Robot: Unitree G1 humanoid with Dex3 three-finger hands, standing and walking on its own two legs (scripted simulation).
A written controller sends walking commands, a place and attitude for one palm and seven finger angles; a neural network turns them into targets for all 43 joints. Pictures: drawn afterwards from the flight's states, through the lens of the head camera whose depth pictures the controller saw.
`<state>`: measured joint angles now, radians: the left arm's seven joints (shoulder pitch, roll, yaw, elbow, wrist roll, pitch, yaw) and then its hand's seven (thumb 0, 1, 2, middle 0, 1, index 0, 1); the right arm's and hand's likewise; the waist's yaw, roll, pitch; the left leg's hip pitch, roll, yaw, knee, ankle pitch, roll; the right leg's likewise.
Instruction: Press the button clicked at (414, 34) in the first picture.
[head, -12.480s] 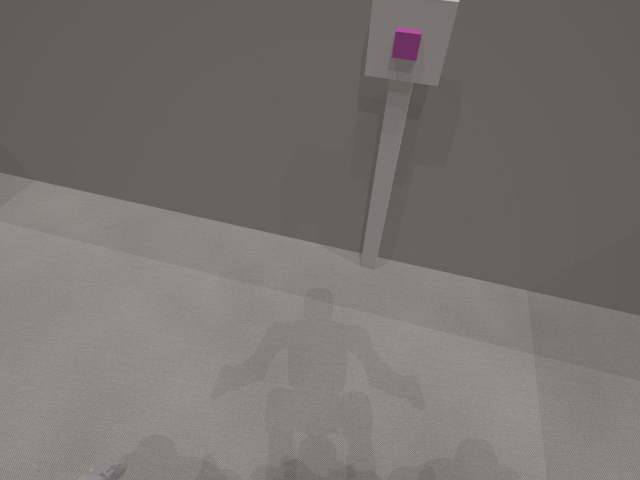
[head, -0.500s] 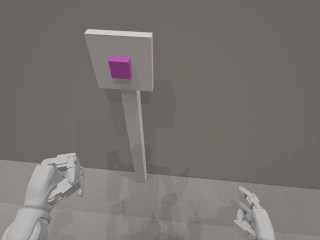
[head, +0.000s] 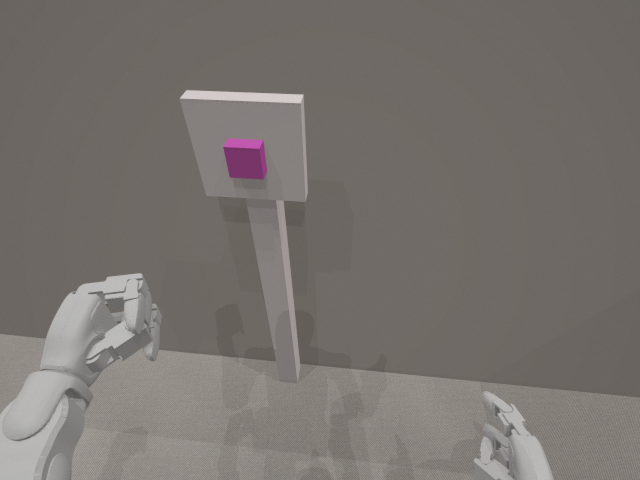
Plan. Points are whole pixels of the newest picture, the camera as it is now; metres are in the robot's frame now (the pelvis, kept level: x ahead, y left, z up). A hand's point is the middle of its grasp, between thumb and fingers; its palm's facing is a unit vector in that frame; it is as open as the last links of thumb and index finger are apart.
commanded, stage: raise the hand and make a fist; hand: left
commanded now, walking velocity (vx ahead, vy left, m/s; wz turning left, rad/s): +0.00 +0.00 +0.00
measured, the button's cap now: (246, 157) +0.56 +0.17 +0.13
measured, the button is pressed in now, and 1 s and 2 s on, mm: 0 0 0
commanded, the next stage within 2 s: aim a knuckle at the button in 0.26 s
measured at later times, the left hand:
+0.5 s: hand (165, 330) +0.24 +0.19 +0.12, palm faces +0.02 -1.00 -0.05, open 3.1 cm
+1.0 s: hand (222, 268) +0.34 +0.16 +0.11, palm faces -0.01 -1.00 -0.04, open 3.1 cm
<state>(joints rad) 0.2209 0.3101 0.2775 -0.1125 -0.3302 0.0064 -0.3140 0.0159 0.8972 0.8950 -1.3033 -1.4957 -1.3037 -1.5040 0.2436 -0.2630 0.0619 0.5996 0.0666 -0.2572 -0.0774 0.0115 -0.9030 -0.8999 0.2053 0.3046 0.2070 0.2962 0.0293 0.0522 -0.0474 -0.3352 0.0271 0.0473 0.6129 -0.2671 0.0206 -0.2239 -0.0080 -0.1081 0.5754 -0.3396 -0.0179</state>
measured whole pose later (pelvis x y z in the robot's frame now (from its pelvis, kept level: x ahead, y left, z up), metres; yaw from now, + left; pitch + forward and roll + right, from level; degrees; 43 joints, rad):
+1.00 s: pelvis +0.01 -0.01 +0.00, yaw -2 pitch +1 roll +0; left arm -0.14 0.25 0.20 0.26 -0.23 -0.08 -0.19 0.02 0.90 0.89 -1.30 -1.50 -1.30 -1.50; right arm 0.25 -0.26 0.03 0.64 0.06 -0.19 -0.06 0.01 -0.90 -0.90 0.20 0.30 0.21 0.30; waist 0.00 0.04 -0.03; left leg -0.34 0.03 0.07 0.59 -0.27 0.01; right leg -0.26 0.00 -0.08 0.60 -0.36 -0.03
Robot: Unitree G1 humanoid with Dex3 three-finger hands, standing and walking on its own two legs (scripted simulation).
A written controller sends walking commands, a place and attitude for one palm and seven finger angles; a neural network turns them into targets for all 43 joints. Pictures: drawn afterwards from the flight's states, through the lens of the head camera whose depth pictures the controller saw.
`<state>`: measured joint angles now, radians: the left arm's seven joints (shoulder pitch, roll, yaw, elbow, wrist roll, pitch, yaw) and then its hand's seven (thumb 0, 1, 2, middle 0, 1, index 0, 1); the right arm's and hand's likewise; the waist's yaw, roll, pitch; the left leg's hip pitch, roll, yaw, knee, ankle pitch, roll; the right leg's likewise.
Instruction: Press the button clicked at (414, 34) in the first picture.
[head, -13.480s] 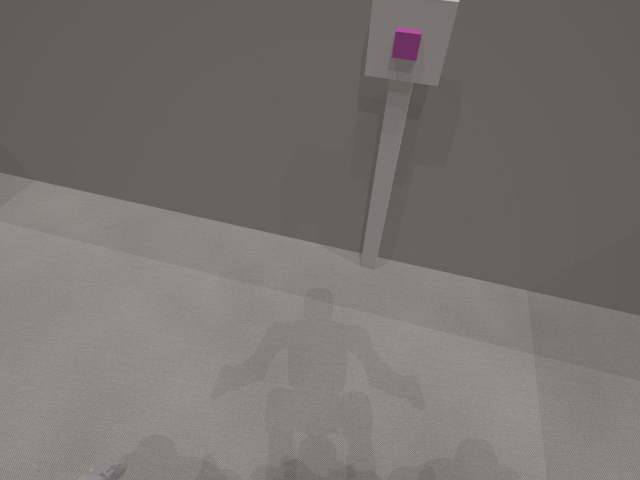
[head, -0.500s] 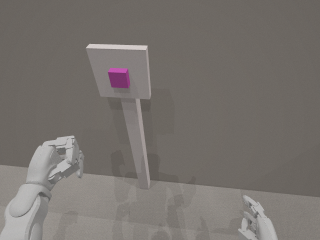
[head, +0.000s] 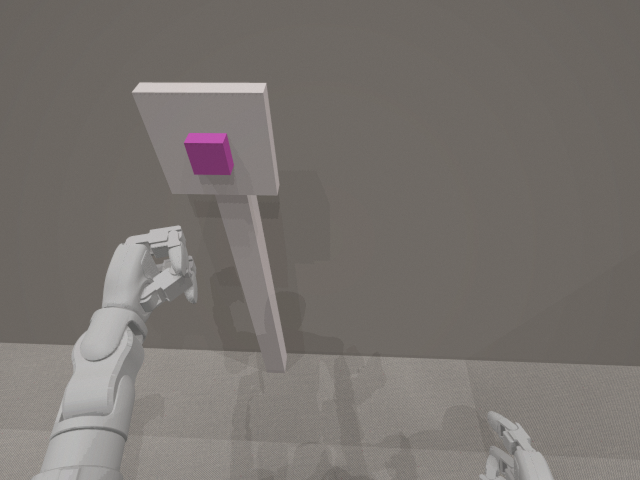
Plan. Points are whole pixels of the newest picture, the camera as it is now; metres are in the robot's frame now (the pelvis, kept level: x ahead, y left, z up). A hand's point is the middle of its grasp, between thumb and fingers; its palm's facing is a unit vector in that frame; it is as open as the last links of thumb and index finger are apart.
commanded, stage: aim a knuckle at the button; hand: left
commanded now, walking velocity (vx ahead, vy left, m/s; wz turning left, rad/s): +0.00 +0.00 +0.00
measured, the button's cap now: (210, 153) +0.54 +0.20 +0.13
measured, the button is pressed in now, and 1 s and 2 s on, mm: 0 0 3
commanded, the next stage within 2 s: press the button with the knuckle in 1.26 s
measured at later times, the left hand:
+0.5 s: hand (214, 223) +0.42 +0.17 +0.10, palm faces +0.01 -1.00 -0.01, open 3.1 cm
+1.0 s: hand (215, 219) +0.43 +0.17 +0.10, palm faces +0.02 -1.00 -0.01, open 3.1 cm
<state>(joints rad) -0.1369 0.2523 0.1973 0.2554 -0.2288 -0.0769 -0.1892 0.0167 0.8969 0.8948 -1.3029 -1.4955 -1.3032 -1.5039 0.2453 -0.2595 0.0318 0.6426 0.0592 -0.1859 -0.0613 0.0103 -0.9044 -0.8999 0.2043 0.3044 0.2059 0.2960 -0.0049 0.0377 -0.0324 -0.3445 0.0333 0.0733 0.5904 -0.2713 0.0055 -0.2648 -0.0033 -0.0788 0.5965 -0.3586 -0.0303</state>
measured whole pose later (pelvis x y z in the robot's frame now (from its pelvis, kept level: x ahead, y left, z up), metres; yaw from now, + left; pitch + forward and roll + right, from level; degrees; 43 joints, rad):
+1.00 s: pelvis +0.00 +0.01 -0.01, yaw -2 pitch +8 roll -1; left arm -0.58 0.31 0.28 0.82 -0.16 -0.27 -0.15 0.02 0.90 0.90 -1.30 -1.50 -1.30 -1.50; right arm 0.36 -0.25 0.00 0.66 0.05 0.00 -0.02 0.01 -0.91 -0.90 0.20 0.30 0.21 0.30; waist -0.08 0.03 -0.07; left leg -0.52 0.05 0.09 0.69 -0.31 0.02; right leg -0.44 0.01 -0.05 0.67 -0.37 -0.02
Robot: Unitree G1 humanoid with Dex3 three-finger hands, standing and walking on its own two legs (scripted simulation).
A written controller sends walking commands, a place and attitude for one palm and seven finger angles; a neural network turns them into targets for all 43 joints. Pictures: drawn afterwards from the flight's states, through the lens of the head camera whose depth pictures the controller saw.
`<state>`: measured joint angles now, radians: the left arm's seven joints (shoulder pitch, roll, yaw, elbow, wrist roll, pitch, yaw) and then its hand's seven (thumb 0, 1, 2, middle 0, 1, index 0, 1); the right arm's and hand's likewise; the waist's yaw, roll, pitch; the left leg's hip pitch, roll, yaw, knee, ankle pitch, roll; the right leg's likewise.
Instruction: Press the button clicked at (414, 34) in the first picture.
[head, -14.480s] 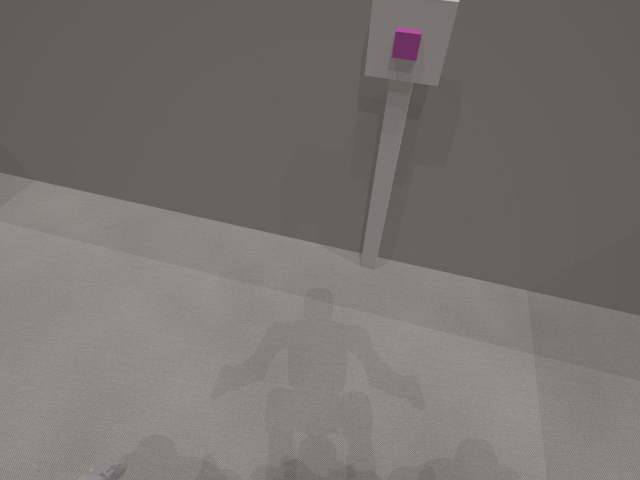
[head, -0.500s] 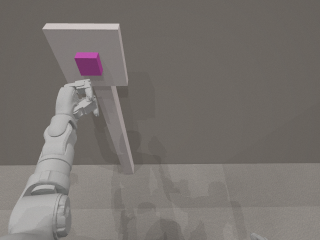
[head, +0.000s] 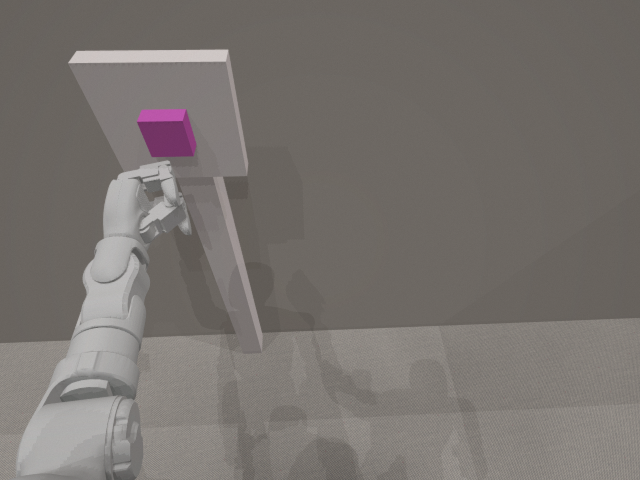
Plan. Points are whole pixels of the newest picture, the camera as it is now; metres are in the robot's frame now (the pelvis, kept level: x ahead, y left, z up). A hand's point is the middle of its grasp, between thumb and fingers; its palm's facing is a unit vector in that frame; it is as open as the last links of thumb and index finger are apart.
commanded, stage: aim a knuckle at the button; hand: left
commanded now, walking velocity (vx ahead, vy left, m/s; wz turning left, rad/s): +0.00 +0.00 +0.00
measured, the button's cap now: (169, 132) +0.54 +0.20 +0.14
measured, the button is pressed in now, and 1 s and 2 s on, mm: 0 3 11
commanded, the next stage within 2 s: press the button with the knuckle in 0.26 s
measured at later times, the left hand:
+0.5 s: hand (180, 205) +0.43 +0.18 +0.11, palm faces +0.06 -1.00 +0.00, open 3.1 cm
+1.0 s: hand (197, 178) +0.48 +0.16 +0.11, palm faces +0.05 -1.00 +0.00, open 3.1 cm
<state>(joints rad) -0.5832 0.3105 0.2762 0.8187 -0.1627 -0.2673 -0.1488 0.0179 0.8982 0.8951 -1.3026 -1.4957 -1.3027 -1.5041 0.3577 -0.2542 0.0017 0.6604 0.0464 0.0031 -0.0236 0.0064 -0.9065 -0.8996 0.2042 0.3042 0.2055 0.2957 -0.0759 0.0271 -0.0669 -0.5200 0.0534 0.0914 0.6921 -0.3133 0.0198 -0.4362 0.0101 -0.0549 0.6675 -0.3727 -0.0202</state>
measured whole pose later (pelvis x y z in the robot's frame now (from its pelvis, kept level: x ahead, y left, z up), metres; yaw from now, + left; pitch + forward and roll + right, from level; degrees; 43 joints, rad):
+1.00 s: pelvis +0.00 +0.00 -0.01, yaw +0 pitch +12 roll -1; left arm -0.85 0.39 0.35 1.11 -0.10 -0.31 -0.15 0.01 0.88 0.90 -1.30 -1.50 -1.30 -1.50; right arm 0.40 -0.27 0.01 0.66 0.02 0.02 -0.02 0.00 -0.91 -0.90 0.20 0.30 0.21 0.30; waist -0.13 0.02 -0.07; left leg -0.63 0.06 0.09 0.75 -0.33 0.02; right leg -0.55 0.02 -0.06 0.73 -0.39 -0.02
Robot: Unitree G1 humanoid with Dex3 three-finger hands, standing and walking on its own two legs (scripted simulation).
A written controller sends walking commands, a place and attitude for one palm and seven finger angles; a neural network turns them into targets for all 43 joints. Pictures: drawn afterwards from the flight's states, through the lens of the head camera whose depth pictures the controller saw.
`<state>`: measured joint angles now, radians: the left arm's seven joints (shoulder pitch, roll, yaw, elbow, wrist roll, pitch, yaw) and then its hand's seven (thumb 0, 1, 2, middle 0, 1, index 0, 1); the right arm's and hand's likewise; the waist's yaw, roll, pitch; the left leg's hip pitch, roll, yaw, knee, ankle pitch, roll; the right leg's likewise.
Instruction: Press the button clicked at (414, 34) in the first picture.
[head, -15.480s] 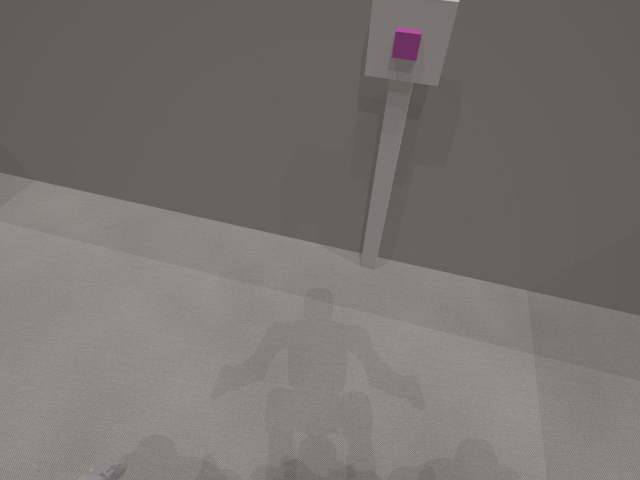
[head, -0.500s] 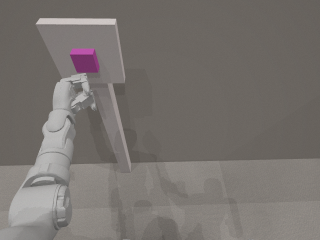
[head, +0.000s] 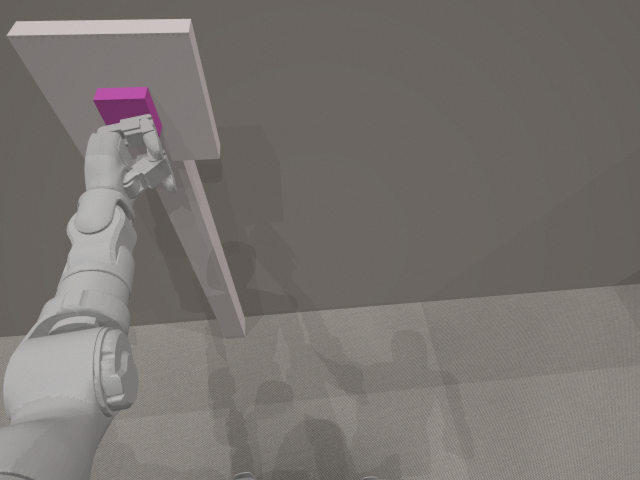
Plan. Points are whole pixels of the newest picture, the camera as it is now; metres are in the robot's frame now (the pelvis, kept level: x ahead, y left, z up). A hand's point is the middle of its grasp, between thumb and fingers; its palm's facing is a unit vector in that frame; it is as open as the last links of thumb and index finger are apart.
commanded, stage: press the button with the knuckle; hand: left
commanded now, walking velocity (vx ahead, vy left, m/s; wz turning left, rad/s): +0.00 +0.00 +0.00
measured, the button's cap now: (130, 111) +0.54 +0.21 +0.15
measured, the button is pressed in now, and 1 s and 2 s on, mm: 3 11 0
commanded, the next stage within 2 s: hold the button down briefly in 0.46 s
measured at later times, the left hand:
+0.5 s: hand (159, 156) +0.49 +0.18 +0.12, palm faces +0.05 -1.00 -0.01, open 3.1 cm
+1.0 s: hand (158, 156) +0.49 +0.18 +0.12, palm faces +0.04 -1.00 +0.00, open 3.1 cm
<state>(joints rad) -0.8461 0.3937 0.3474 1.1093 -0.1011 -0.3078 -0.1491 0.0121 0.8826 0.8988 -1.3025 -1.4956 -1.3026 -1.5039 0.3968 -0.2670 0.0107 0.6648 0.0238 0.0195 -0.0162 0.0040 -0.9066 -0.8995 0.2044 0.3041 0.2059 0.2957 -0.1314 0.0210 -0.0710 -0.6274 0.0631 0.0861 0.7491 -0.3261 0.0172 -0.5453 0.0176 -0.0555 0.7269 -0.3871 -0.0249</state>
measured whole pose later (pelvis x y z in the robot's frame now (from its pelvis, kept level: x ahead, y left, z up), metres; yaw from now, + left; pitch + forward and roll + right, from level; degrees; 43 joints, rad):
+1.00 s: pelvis -0.03 +0.01 -0.01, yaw +1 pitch +15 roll -3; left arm -1.09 0.53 0.36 1.34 -0.05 -0.31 -0.16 0.03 0.76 0.94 -1.30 -1.50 -1.37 -1.50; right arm 0.45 -0.29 0.04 0.69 -0.01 -0.04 -0.01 0.00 -0.91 -0.90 0.21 0.30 0.21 0.30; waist -0.21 0.03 -0.06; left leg -0.81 0.07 0.04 0.84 -0.30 0.03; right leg -0.70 0.02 -0.09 0.79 -0.36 -0.02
